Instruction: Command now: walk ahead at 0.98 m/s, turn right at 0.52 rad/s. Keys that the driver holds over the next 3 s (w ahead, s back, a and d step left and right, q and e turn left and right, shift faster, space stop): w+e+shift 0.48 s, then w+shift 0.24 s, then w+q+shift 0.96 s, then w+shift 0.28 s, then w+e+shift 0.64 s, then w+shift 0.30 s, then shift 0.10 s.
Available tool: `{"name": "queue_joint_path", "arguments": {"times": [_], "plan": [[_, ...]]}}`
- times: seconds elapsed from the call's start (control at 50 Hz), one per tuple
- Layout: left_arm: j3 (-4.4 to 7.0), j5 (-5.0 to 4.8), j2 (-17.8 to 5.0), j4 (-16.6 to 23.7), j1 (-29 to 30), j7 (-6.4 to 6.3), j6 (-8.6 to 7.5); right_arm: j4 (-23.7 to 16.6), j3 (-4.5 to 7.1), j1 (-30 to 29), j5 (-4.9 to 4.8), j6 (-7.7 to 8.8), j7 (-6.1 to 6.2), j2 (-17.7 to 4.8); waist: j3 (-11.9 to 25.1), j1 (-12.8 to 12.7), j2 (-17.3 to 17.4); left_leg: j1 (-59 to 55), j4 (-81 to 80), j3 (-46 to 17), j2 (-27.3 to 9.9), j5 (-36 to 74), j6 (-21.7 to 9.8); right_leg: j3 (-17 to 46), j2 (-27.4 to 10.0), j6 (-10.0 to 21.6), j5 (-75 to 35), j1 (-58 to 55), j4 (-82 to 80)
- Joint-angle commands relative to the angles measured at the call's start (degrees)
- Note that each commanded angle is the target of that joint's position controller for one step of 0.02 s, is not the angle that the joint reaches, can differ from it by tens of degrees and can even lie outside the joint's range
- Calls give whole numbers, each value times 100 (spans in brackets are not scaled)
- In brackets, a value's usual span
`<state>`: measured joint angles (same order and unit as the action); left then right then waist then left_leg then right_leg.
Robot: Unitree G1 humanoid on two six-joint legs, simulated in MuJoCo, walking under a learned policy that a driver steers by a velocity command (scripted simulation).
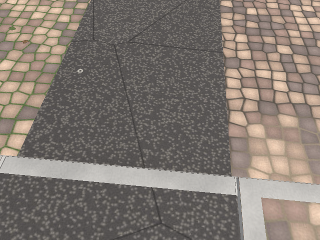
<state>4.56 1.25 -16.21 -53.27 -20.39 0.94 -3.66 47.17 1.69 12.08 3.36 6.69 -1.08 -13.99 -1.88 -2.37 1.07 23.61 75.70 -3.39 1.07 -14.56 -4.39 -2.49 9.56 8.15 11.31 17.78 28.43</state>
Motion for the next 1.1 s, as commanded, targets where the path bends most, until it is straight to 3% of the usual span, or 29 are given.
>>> {"name": "queue_joint_path", "arguments": {"times": [0.02,0.1,0.2,0.24,0.26,0.28,0.3,0.32,0.34,0.36,0.38,0.42,0.46,0.54,0.6,0.64,0.68,0.72,0.74,0.76,0.78,0.8,0.82,0.86,0.9,0.92,0.96,1.02,1.1], "plan": [[-15,-57,-286,187,-219,-36,-219,-696,-71,-53,159,-69,-43,-252,-159,445,5,1387,-617,-224,-563,-221,274,3003,-1603,1054,786,-341,-1859],[53,-92,-506,408,-389,-32,-280,-1321,-255,-1481,-21,-96,-145,-231,-626,167,-94,703,-2901,272,-579,1104,617,2344,-1217,846,-79,800,-2369],[155,-198,-745,444,-888,-1,-215,-1565,-256,-1986,-157,-89,-73,-343,-208,-265,-390,-29,-4289,393,-145,1911,573,2328,-1252,425,-2297,-480,-1665],[185,-171,-881,452,-937,-54,-177,-1496,-132,-1549,-154,-58,17,-619,253,-60,-426,-716,-4729,355,93,1213,475,2363,-1285,217,-3488,-1097,-661],[226,-162,-1059,472,-828,-39,-178,-1327,-28,-818,-156,-19,82,-817,751,343,-372,-1638,-4859,376,148,952,388,2222,-1137,103,-3846,-1066,350],[252,-178,-1102,578,-549,-5,-207,-1107,109,263,-118,19,192,-1116,1302,909,-360,-3087,-4665,33,-307,627,252,2140,-917,5,-3174,-243,1684],[98,-159,-462,820,-338,-21,-274,-951,297,1671,23,3,328,-1638,2251,1390,329,-4499,-4612,-1403,-1821,-1439,74,1675,-662,26,-743,698,3575],[-57,-461,-31,1220,-823,-30,-244,-938,374,1300,101,-47,271,-1918,2968,773,2143,-5249,-5750,-4511,-3114,-2742,-526,1060,-321,-141,1658,2227,5068],[-40,-295,-378,1079,-393,-105,-114,-1030,346,749,56,-114,231,-1325,1962,754,1174,-4440,-5933,-4189,-2745,-3079,-502,857,-867,-82,1070,2932,5422],[-4,-158,-473,1096,80,-54,-51,-1033,220,489,2,-112,196,-801,1224,797,471,-3715,-5863,-3062,-2438,-2237,-402,758,-1062,-101,666,2991,5192],[-5,-94,-377,1143,299,17,-1,-884,183,501,22,-106,160,-630,746,704,72,-3049,-5971,-2303,-2228,-1117,-354,719,-1217,-141,539,2864,5006],[-45,50,-130,1348,507,168,177,-560,146,723,-53,-29,147,-493,303,458,361,-2326,-6095,-1262,-1933,-96,-200,698,-1465,-179,568,2776,4830],[-104,67,21,1616,834,239,331,-306,121,861,-233,76,83,-341,119,298,464,-2188,-6225,-511,-1832,884,-47,637,-1609,-181,425,3020,4726],[-224,93,-59,2083,1490,366,321,-127,117,671,-202,196,64,-502,-288,14,452,-1476,-6728,772,-1441,1927,29,487,-1508,-173,-881,2672,3396],[-293,51,-187,2111,2091,492,243,74,128,1047,-228,197,52,-749,-693,241,-62,-1140,-7478,1451,-1168,2470,30,-269,-1080,28,-1478,1549,1726],[-300,76,-285,2131,2140,503,156,221,201,1316,-232,150,89,-1213,-755,88,136,-1598,-7188,1599,-1423,4149,-56,-460,-849,180,-1309,966,1171],[-116,144,-702,1610,904,351,124,100,257,1132,-187,31,177,-1562,182,-605,476,-2176,-5413,1771,-1540,7007,-21,-627,-325,403,-1018,-351,1656],[163,222,-1261,934,-1283,163,135,-6,306,721,-209,-84,236,-1802,1127,-1728,431,-861,-1802,1674,-1327,6240,-13,-44,-422,746,-87,-3044,1123],[257,293,-1800,921,-776,55,121,-70,92,1729,-147,-101,100,-657,1447,-545,-1686,1309,1000,1286,-351,-1733,88,1859,-2063,1091,-97,-4649,1112],[207,92,-1557,1238,-807,14,81,-263,79,1752,-385,-23,118,-850,2577,-641,-1211,2095,1770,0,36,-1835,-4,4101,-2882,1389,627,-4869,65],[181,51,-1353,1144,-577,-46,37,-395,150,828,-406,13,131,-1109,1385,-656,-342,2358,1152,-143,-288,-887,-25,3542,-2780,1068,177,-3734,-697],[130,69,-1162,1042,-152,-52,-30,-384,135,747,-362,-17,107,-1043,512,-255,-31,2135,424,-125,-513,-426,-32,3055,-2671,927,-151,-2602,-924],[104,115,-974,1016,101,-30,-113,-227,117,908,-267,-111,79,-908,181,72,187,1691,-54,-221,-721,-306,0,2627,-2568,818,-419,-1773,-1011],[8,45,-682,926,215,-19,-252,-9,99,1304,-136,-422,-45,-629,-46,422,-89,862,-840,-181,-877,-437,80,1786,-2327,593,-309,-758,-1364],[-13,16,-591,703,187,15,-432,-154,141,754,-131,-574,-144,-517,-475,387,-162,1100,-1598,-89,-963,481,9,1027,-2053,488,-555,-488,-1665],[-37,-66,-454,597,323,-7,-525,-350,135,273,-184,-514,-194,-404,-708,485,-144,928,-2518,9,-884,1421,-38,449,-1747,239,-507,-37,-1701],[-73,-161,-373,455,366,-54,-616,-350,69,-12,-168,-393,-358,-183,-471,498,-240,-58,-3695,476,-620,3527,-143,-402,-1344,-53,-232,327,-1634],[-104,-165,-500,361,124,-103,-684,-241,86,-278,-255,-312,-471,-325,-387,390,-150,-353,-4098,646,-445,4877,-376,-659,-1592,-281,-337,-156,-1468],[-141,-58,-812,28,-536,-323,-440,-234,125,-641,92,-339,-363,-585,-730,293,6,43,-4770,1355,46,3730,-495,-1050,-1758,-516,-3309,-1762,-163]]}}
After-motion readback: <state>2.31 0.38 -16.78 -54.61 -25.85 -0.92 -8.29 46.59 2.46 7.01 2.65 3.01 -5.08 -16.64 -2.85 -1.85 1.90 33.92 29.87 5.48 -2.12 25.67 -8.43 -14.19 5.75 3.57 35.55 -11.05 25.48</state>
